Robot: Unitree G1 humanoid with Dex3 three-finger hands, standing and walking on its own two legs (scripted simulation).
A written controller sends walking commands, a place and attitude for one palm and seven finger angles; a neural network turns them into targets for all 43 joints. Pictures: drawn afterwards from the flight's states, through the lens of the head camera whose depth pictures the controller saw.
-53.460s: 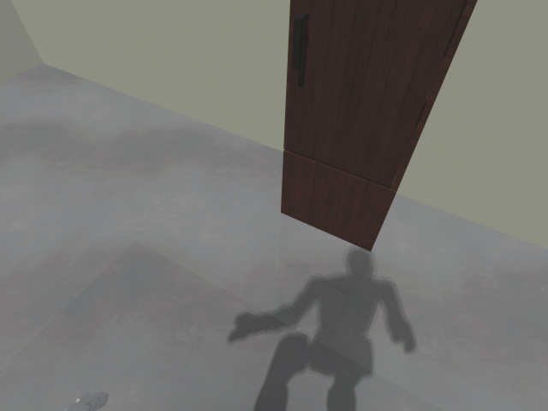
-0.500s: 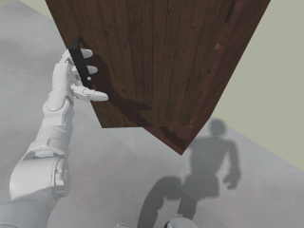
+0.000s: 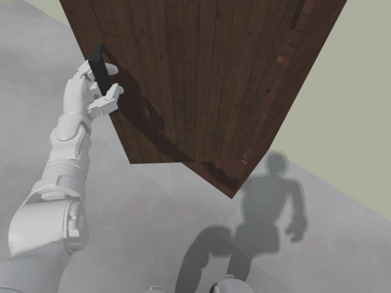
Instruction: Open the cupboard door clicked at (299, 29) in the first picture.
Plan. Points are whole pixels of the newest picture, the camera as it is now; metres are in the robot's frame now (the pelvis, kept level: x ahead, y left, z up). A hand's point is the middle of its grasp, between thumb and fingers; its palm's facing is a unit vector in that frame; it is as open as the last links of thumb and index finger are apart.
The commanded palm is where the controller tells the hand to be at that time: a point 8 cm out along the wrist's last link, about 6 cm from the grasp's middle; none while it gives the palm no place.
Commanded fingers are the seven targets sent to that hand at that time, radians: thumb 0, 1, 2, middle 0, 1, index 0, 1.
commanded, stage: close the thumb around the handle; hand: left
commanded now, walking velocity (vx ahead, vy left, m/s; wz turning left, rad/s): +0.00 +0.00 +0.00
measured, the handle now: (107, 79) +0.54 +0.17 +0.11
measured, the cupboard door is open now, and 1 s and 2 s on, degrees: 41 76 76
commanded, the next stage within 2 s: pull the door open along its arc in 0.08 s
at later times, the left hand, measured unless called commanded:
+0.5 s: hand (114, 115) +0.44 +0.14 +0.11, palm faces -0.02 -1.00 -0.01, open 6.0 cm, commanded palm +0.38 +0.19 +0.11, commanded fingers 0.00 0.90 0.90 -0.40 -1.35 -0.40 -1.35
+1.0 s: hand (161, 184) +0.29 +0.05 +0.11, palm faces +0.30 -0.95 -0.04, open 6.1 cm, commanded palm +0.21 +0.08 +0.11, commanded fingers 0.00 0.90 0.90 -0.40 -1.35 -0.40 -1.35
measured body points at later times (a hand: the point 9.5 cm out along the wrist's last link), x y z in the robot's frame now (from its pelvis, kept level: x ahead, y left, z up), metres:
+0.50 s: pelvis +0.01 +0.00 +0.01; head +0.06 -0.01 +0.45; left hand +0.43 +0.20 +0.11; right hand +0.06 -0.26 -0.11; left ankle -0.01 +0.11 -0.70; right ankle +0.04 -0.11 -0.70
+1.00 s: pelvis +0.01 -0.02 +0.01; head +0.01 -0.04 +0.46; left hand +0.26 +0.10 +0.12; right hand +0.23 -0.20 -0.06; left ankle -0.01 +0.11 -0.70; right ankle +0.04 -0.11 -0.70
